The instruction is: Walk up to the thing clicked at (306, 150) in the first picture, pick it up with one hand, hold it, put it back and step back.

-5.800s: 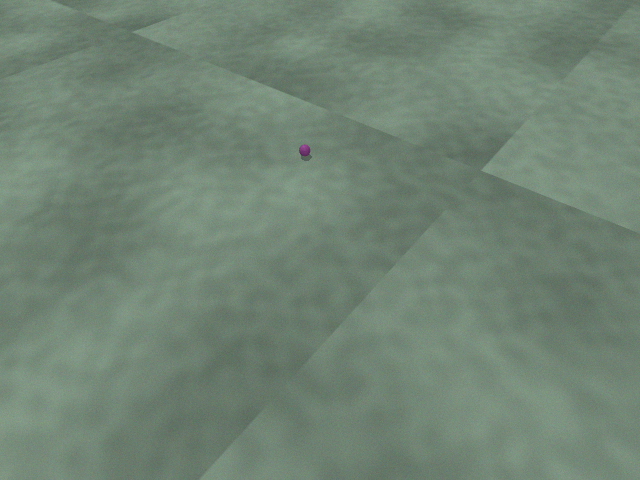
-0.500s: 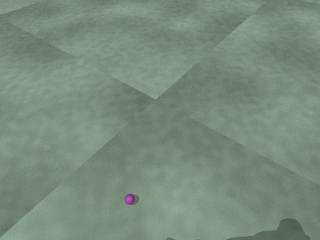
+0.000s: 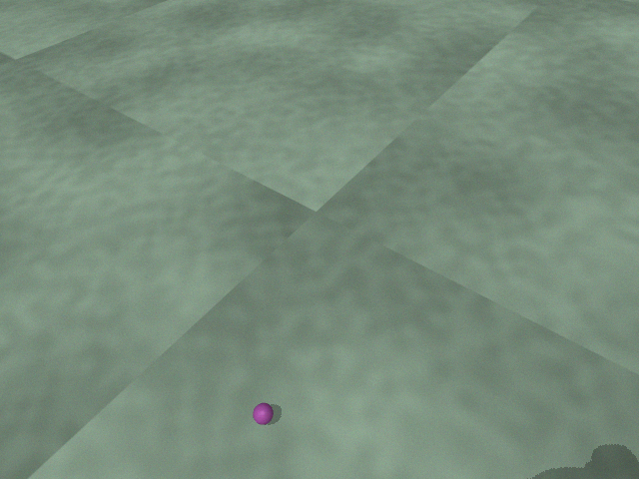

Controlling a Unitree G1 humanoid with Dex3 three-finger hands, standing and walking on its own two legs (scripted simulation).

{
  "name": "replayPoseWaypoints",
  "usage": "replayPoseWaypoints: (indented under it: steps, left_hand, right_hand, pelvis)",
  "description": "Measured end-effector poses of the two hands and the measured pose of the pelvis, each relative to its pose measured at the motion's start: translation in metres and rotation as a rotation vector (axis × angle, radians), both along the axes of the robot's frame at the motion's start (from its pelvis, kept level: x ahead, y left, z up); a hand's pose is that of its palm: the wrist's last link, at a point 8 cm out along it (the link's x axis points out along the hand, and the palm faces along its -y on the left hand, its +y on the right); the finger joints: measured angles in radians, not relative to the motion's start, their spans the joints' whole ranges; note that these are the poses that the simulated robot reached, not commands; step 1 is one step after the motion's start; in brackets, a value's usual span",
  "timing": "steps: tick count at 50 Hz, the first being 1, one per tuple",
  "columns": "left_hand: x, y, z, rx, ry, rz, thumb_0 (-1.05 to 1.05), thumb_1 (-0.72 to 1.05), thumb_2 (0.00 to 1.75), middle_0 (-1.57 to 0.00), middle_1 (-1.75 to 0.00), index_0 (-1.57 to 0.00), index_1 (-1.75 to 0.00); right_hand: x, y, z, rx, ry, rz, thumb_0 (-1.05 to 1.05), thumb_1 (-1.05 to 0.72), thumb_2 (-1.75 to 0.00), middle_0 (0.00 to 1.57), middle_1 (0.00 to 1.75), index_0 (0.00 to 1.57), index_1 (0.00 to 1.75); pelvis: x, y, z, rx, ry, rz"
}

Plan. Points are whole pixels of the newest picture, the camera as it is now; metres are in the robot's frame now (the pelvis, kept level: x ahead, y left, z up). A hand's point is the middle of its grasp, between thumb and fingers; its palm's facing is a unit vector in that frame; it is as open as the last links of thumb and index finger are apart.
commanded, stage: walk up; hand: left
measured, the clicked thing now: (263, 413) +0.46 +0.26 -0.75
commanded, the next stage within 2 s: stand in 0.98 s
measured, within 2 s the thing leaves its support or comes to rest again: neither
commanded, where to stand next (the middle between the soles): +0.10 +0.02 m, yaw +5 degrees
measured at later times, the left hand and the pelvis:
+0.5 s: hand out of the picture +0.11 +0.25 -0.15, palm faces -0.02 -0.94 -0.34, open 7.4 cm; pelvis +0.01 +0.00 +0.01, yaw +0 degrees
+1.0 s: hand out of the picture +0.11 +0.26 -0.15, palm faces -0.02 -0.94 -0.33, open 7.4 cm; pelvis +0.02 +0.01 +0.01, yaw +1 degrees
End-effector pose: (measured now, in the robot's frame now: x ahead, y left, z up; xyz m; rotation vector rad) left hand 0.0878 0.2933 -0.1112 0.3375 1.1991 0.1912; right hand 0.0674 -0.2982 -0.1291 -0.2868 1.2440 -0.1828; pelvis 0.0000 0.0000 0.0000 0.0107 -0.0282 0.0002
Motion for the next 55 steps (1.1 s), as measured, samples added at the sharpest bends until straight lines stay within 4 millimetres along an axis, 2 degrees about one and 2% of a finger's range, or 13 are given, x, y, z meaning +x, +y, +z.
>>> replayPoseWaypoints:
  steps: [7,13,31,55]
  left_hand:
    - [0.018,-0.008,0.002,-0.019,-0.035,0.002,0.01,0.90,0.90,-0.20,-0.30,-0.21,-0.30]
    - [0.024,-0.007,0.003,-0.024,-0.044,0.005,0.01,0.90,0.90,-0.20,-0.30,-0.21,-0.30]
    - [0.012,0.007,-0.002,-0.017,0.022,0.030,0.01,0.90,0.90,-0.20,-0.30,-0.21,-0.30]
    - [0.019,0.013,-0.003,-0.024,0.009,0.025,0.01,0.90,0.90,-0.20,-0.30,-0.21,-0.30]
  right_hand:
    - [0.022,-0.003,0.010,-0.013,-0.045,0.006,0.01,-0.91,-0.90,0.21,0.30,0.20,0.30]
    - [0.033,-0.003,0.015,-0.022,-0.067,0.009,0.01,-0.91,-0.90,0.21,0.30,0.20,0.30]
    - [0.025,0.010,0.012,-0.015,-0.007,-0.001,0.01,-0.91,-0.90,0.21,0.30,0.20,0.30]
    - [0.040,0.021,0.017,-0.024,-0.032,0.011,0.01,-0.91,-0.90,0.21,0.30,0.20,0.30]
  pelvis:
    - [0.005,-0.003,0.003,-0.004,-0.001,0.004]
    - [0.008,-0.003,0.005,-0.007,-0.001,0.006]
    - [0.018,0.006,0.007,-0.011,0.007,0.008]
    - [0.021,0.015,0.007,-0.009,0.006,0.015]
